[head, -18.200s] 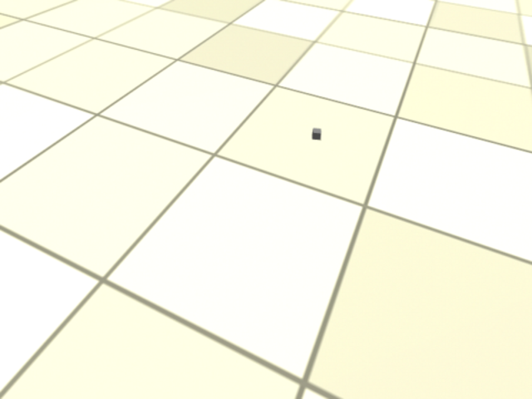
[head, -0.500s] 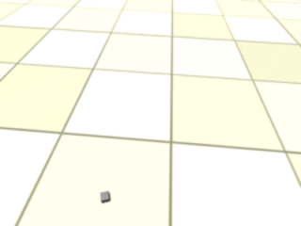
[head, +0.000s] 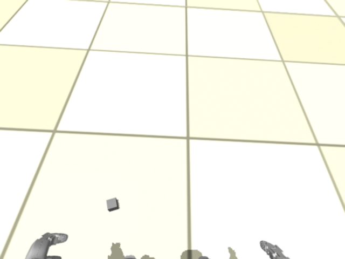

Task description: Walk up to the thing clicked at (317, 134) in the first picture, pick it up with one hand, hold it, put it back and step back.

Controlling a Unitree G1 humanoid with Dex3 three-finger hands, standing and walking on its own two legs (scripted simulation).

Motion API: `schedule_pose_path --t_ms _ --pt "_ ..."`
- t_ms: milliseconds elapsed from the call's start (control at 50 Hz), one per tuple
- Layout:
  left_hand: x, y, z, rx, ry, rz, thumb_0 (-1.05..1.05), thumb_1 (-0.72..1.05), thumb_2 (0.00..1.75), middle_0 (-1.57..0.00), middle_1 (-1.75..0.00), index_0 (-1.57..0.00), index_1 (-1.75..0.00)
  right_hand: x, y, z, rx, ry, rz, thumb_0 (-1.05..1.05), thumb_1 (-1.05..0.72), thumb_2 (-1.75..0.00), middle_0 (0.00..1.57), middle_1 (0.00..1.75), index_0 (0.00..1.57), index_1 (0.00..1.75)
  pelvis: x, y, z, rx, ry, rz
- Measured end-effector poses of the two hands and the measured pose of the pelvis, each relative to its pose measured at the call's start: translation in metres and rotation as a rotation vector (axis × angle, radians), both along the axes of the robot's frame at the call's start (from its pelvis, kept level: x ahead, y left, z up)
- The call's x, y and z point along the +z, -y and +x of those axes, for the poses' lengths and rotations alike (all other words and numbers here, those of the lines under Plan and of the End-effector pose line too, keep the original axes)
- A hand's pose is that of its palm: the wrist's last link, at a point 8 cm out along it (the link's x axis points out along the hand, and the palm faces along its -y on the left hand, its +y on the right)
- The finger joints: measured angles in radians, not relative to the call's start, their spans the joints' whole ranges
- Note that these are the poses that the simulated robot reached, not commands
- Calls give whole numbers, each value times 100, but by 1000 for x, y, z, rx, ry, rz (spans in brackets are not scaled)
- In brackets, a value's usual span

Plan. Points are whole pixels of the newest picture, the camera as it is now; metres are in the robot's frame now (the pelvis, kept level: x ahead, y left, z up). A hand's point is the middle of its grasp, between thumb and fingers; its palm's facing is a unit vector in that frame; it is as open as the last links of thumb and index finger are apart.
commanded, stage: rise first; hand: left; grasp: from above
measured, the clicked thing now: (112, 204) +0.44 +0.28 -0.72
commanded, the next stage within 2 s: none
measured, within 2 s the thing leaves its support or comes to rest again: neither
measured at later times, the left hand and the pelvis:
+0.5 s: hand out of the picture +0.13 +0.27 -0.20, palm faces -0.15 -0.86 -0.49, open 12.5 cm; pelvis -0.01 +0.01 -0.07, yaw +0 degrees
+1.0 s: hand (77, 238) +0.24 +0.32 -0.39, palm faces -0.40 -0.42 -0.82, open 12.2 cm; pelvis -0.06 +0.00 -0.24, yaw -2 degrees
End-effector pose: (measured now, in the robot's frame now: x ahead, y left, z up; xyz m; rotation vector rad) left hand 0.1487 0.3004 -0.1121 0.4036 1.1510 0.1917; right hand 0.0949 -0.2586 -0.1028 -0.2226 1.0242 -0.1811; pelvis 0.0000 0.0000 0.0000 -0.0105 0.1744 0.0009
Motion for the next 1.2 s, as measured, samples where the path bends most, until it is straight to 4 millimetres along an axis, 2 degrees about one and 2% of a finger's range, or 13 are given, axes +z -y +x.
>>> schedule_pose_path --t_ms 160,360,540,620,740,900,1060,1140,1200 --pt "-20 -6 -11 -24 14 42 0 -31 81 -32 -83 -31 -83 -17 0 23 32 81 -34 1 -93 -91 20 30 21 30 -27 -2 -2 4 -61 -9" --pt "-35 -9 -20 -70 3 73 -1 -32 75 -38 -79 -36 -80 -27 -12 54 79 197 -50 1 -96 -91 20 30 21 30 -49 -5 -6 9 -109 -24" --pt "-50 -12 -25 -116 3 108 -1 -29 71 -41 -79 -40 -79 -42 -24 61 114 244 -40 1 -97 -92 20 30 21 30 -70 -8 -13 10 -150 -32" --pt "-66 -18 -22 -167 -6 150 -1 -30 71 -40 -79 -40 -79 -58 -26 60 135 250 -36 1 -97 -92 20 30 21 30 -84 -8 -19 12 -182 -34" --pt "-110 -28 4 -303 17 252 -1 -30 72 -39 -80 -38 -80 -104 -18 53 166 235 -43 1 -96 -91 20 31 21 30 -126 -6 -33 8 -259 -28" --pt "-176 -27 64 -514 117 427 -1 -26 72 -39 -80 -39 -80 -195 4 30 156 128 -55 1 -94 -91 20 30 21 30 -199 -1 -51 -4 -367 -23" --pt "-240 -31 109 -652 145 583 0 -22 71 -41 -79 -41 -79 -285 16 -15 148 -42 -41 1 -94 -91 20 30 21 30 -269 3 -71 -21 -420 -29" --pt "-267 -34 127 -720 163 638 0 -18 68 -44 -76 -44 -76 -320 17 -43 134 -127 -37 1 -93 -91 20 30 21 30 -299 3 -81 -30 -421 -37" --pt "-284 -35 138 -765 177 674 0 -14 66 -46 -74 -46 -73 -338 17 -64 119 -183 -39 1 -92 -91 20 30 21 30 -317 2 -86 -37 -416 -43"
